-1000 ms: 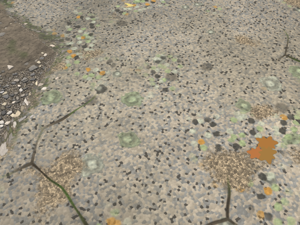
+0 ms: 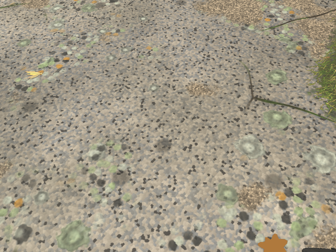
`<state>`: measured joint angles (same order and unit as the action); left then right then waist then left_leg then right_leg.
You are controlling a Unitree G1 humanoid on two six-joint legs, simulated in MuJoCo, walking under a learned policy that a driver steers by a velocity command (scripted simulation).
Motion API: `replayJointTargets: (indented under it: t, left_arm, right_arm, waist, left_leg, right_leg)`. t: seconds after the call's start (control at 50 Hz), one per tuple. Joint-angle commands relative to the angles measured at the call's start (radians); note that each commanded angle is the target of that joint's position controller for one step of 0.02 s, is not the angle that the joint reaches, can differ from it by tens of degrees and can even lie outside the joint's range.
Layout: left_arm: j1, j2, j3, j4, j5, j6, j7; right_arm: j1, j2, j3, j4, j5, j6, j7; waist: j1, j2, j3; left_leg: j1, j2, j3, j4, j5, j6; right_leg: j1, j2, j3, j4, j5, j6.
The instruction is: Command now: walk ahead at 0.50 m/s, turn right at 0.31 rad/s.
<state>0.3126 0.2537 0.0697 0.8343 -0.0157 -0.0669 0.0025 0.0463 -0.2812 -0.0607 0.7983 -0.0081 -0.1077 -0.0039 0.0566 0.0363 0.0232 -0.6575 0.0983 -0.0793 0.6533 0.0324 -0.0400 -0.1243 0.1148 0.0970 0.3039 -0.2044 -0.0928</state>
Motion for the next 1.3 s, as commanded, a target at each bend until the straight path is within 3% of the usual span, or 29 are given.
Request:
replayJointTargets:
  t: [0.02, 0.12, 0.16, 0.18, 0.2, 0.22, 0.24, 0.28, 0.4, 0.48, 0.56, 0.62, 0.64, 0.66, 0.68, 0.7, 0.72, 0.76, 0.8, 0.94, 1.02, 1.04, 1.06, 1.08, 1.1, 1.14, 1.16, 1.2, 1.3]
  left_arm:
    - [0.048, 0.152, 0.034, -0.029, -0.003, -0.012, 0.006]
    - [0.081, 0.171, 0.039, -0.006, 0.001, 0.004, 0.014]
    - [0.045, 0.157, 0.031, -0.021, 0.006, 0.010, 0.013]
    - [0.027, 0.124, 0.014, -0.046, 0.018, 0.009, 0.011]
    - [0.175, 0.044, -0.009, -0.042, -0.001, -0.008, 0.004]
    - [0.152, 0.100, -0.004, -0.034, -0.010, -0.020, 0.002]
    - [0.052, 0.163, 0.012, -0.055, -0.023, -0.025, -0.002]
    - [-0.052, 0.148, 0.013, -0.082, -0.001, -0.027, 0.000]
    - [-0.082, 0.080, 0.005, -0.100, 0.013, -0.007, 0.005]
    - [-0.200, 0.045, -0.008, -0.131, 0.025, -0.021, 0.001]
    - [-0.294, 0.071, -0.002, -0.163, 0.017, -0.026, -0.008]
    - [-0.202, 0.128, 0.020, -0.141, 0.028, -0.035, -0.008]
    - [-0.130, 0.169, 0.032, -0.124, 0.039, -0.040, 0.000]
    - [-0.026, 0.242, 0.046, -0.123, 0.062, -0.038, 0.013]
    - [-0.022, 0.237, 0.041, -0.133, 0.053, -0.014, 0.011]
    - [-0.038, 0.178, 0.031, -0.150, 0.032, 0.006, 0.009]
    - [-0.092, 0.138, 0.019, -0.156, 0.023, 0.017, 0.014]
    - [-0.205, 0.111, 0.007, -0.153, 0.026, 0.033, 0.020]
    - [-0.268, 0.134, 0.016, -0.148, 0.048, 0.035, 0.020]
    - [-0.284, 0.176, 0.034, -0.113, 0.027, 0.043, 0.035]
    - [-0.278, 0.191, 0.041, -0.087, -0.004, 0.064, 0.030]
    - [-0.243, 0.162, 0.036, -0.069, -0.008, 0.071, 0.028]
    - [-0.199, 0.110, 0.026, -0.061, 0.008, 0.078, 0.022]
    - [-0.242, 0.097, 0.021, -0.114, 0.037, 0.074, 0.023]
    - [-0.336, 0.133, 0.032, -0.135, 0.036, 0.069, 0.030]
    - [-0.283, 0.150, 0.047, -0.102, 0.016, 0.076, 0.042]
    - [-0.265, 0.162, 0.052, -0.085, 0.025, 0.080, 0.049]
    - [-0.228, 0.153, 0.053, -0.070, 0.025, 0.076, 0.045]
    - [-0.256, 0.103, 0.027, -0.073, 0.014, 0.069, 0.030]
  right_arm:
    - [-0.095, -0.046, -0.001, -0.076, 0.011, -0.016, 0.013]
    - [-0.099, -0.097, -0.011, -0.103, 0.013, -0.034, 0.030]
    - [0.090, -0.145, -0.036, -0.052, 0.007, -0.039, 0.025]
    - [0.262, -0.196, -0.049, -0.027, -0.005, -0.039, 0.021]
    - [0.381, -0.267, -0.074, 0.012, -0.006, -0.026, 0.024]
    - [0.388, -0.179, -0.051, 0.021, 0.018, -0.021, 0.031]
    - [0.311, -0.127, -0.034, 0.005, 0.024, -0.017, 0.029]
    - [0.193, -0.092, -0.017, -0.020, 0.007, -0.006, 0.030]
    - [0.211, -0.125, -0.021, 0.010, 0.008, -0.012, 0.023]
    - [0.266, -0.137, -0.022, 0.041, 0.017, 0.013, 0.007]
    - [0.322, -0.153, -0.027, 0.062, 0.030, 0.044, -0.007]
    - [0.266, -0.158, -0.034, 0.037, 0.037, 0.061, -0.020]
    - [0.261, -0.134, -0.028, 0.020, 0.032, 0.060, -0.020]
    - [0.274, -0.067, -0.008, -0.020, 0.006, 0.053, -0.017]
    - [0.465, -0.010, 0.014, 0.000, 0.017, 0.051, -0.013]
    - [0.462, -0.119, -0.011, 0.016, 0.032, 0.063, -0.012]
    - [0.366, -0.148, -0.027, -0.006, 0.041, 0.081, -0.019]
    - [0.320, -0.135, -0.037, -0.017, 0.030, 0.131, -0.038]
    - [0.341, -0.097, -0.035, -0.031, 0.024, 0.162, -0.044]
    - [0.240, -0.086, -0.031, -0.105, 0.017, 0.161, -0.013]
    - [0.270, -0.103, -0.046, -0.110, 0.014, 0.166, 0.009]
    - [0.297, -0.124, -0.057, -0.101, 0.006, 0.166, 0.005]
    - [0.310, -0.212, -0.080, -0.113, 0.002, 0.163, -0.009]
    - [0.275, -0.312, -0.091, -0.158, -0.006, 0.158, -0.019]
    - [0.294, -0.284, -0.086, -0.161, -0.037, 0.133, -0.011]
    - [0.178, -0.230, -0.073, -0.177, -0.011, 0.104, -0.013]
    - [0.140, -0.194, -0.060, -0.188, 0.007, 0.104, -0.018]
    - [0.128, -0.152, -0.040, -0.198, 0.004, 0.106, -0.028]
    - [0.162, -0.146, -0.035, -0.186, 0.002, 0.110, -0.036]
  waist:
    - [0.028, -0.117, -0.003]
    - [0.006, -0.138, 0.004]
    - [-0.093, -0.130, -0.113]
    - [-0.166, -0.063, -0.255]
    - [-0.133, 0.218, -0.391]
    - [-0.152, 0.212, -0.359]
    - [-0.152, 0.114, -0.196]
    - [-0.106, -0.002, -0.042]
    - [-0.064, 0.031, -0.018]
    - [-0.089, 0.030, -0.020]
    - [-0.110, 0.059, -0.030]
    - [-0.041, 0.073, -0.074]
    - [-0.015, 0.036, -0.133]
    - [0.004, -0.123, -0.275]
    - [-0.048, -0.334, -0.441]
    - [-0.024, -0.237, -0.459]
    - [-0.024, -0.183, -0.329]
    - [-0.064, -0.160, -0.173]
    - [-0.101, -0.205, -0.109]
    - [-0.082, -0.172, -0.142]
    - [-0.111, -0.153, -0.130]
    - [-0.113, -0.104, -0.113]
    - [-0.089, 0.128, -0.068]
    - [-0.070, 0.324, -0.024]
    - [-0.133, 0.212, -0.078]
    - [-0.062, 0.106, -0.069]
    - [-0.052, 0.106, -0.073]
    - [-0.036, 0.098, -0.115]
    - [-0.071, 0.103, -0.123]
  left_leg:
    - [0.137, -0.052, 0.053, -0.105, 0.128, 0.011]
    - [0.109, -0.066, 0.053, -0.183, -0.068, 0.078]
    - [0.386, -0.088, 0.080, -0.215, -0.049, 0.133]
    - [0.661, 0.054, -0.070, -0.177, -0.017, 0.202]
    - [1.035, 0.263, -0.487, -0.233, -0.203, 0.362]
    - [1.041, 0.289, -0.656, -0.344, -0.394, 0.355]
    - [0.907, 0.259, -0.534, -0.363, -0.457, 0.306]
    - [0.647, 0.184, -0.343, -0.422, -0.305, 0.275]
    - [0.515, 0.120, -0.127, -0.519, 0.000, 0.285]
    - [0.473, 0.034, 0.008, -0.445, 0.355, 0.226]
    - [0.541, 0.051, -0.051, -0.343, 0.315, 0.206]
    - [0.563, 0.050, -0.124, -0.200, 0.244, 0.161]
    - [0.506, -0.008, -0.102, -0.084, 0.184, 0.123]
    - [0.297, -0.098, -0.051, 0.193, -0.177, 0.072]
    - [0.079, -0.179, -0.005, 0.467, -0.816, 0.027]
    - [0.050, -0.120, -0.044, 0.565, -0.765, 0.013]
    - [-0.017, -0.089, -0.008, 0.601, -0.687, -0.004]
    - [0.018, -0.036, 0.015, 0.572, -0.575, -0.034]
    - [0.138, -0.038, 0.057, 0.539, -0.493, -0.041]
    - [0.272, -0.016, 0.098, 0.214, -0.353, 0.006]
    - [0.405, -0.061, 0.156, -0.038, -0.274, 0.070]
    - [0.466, -0.076, 0.130, -0.126, -0.224, 0.104]
    - [0.528, 0.084, -0.127, -0.290, -0.033, 0.179]
    - [0.559, 0.280, -0.430, -0.335, 0.146, 0.346]
    - [0.495, 0.275, -0.445, -0.369, 0.039, 0.392]
    - [0.483, 0.174, -0.300, -0.358, -0.097, 0.275]
    - [0.473, 0.153, -0.265, -0.349, -0.078, 0.247]
    - [0.472, 0.119, -0.206, -0.332, 0.022, 0.241]
    - [0.550, 0.104, -0.180, -0.308, 0.050, 0.250]
  right_leg:
    - [-0.078, -0.234, 0.126, -0.093, 0.181, -0.126]
    - [0.134, -0.323, 0.205, 0.028, 0.337, -0.103]
    - [0.112, -0.253, 0.150, 0.227, 0.593, -0.066]
    - [-0.038, -0.190, 0.098, 0.484, 0.447, -0.033]
    - [-0.423, -0.032, 0.012, 0.845, -0.060, 0.048]
    - [-0.576, -0.047, 0.082, 0.950, -0.369, 0.043]
    - [-0.647, -0.104, 0.078, 0.991, -0.296, 0.036]
    - [-0.609, -0.186, 0.008, 0.893, -0.155, 0.042]
    - [-0.555, -0.246, -0.036, 0.649, 0.022, 0.089]
    - [-0.417, -0.173, -0.084, 0.359, 0.234, 0.110]
    - [-0.371, -0.113, -0.063, 0.227, 0.273, 0.106]
    - [-0.232, -0.112, -0.043, 0.113, 0.283, 0.067]
    - [-0.073, -0.162, -0.028, 0.086, 0.459, 0.034]
    - [0.230, -0.380, 0.137, 0.187, 0.889, -0.050]
    - [0.447, -0.619, 0.359, 0.231, 1.042, -0.216]
    - [0.366, -0.576, 0.372, 0.167, 0.752, -0.210]
    - [0.262, -0.514, 0.279, 0.123, 0.540, -0.174]
    - [0.003, -0.439, 0.158, 0.021, 0.239, -0.138]
    - [-0.194, -0.393, 0.044, -0.060, 0.143, -0.136]
    - [-0.152, -0.437, -0.086, -0.057, 0.187, -0.142]
    - [-0.132, -0.431, -0.135, 0.044, 0.077, -0.062]
    - [-0.177, -0.390, -0.172, 0.132, -0.007, -0.003]
    - [-0.325, -0.277, -0.281, 0.387, -0.168, 0.099]
    - [-0.585, -0.123, -0.251, 0.629, -0.453, 0.171]
    - [-0.588, -0.116, -0.088, 0.785, -0.450, 0.149]
    - [-0.590, -0.149, -0.036, 0.821, -0.259, 0.118]
    - [-0.574, -0.151, -0.035, 0.818, -0.210, 0.123]
    - [-0.507, -0.136, -0.047, 0.848, -0.140, 0.138]
    - [-0.435, -0.145, -0.048, 0.583, -0.100, 0.164]
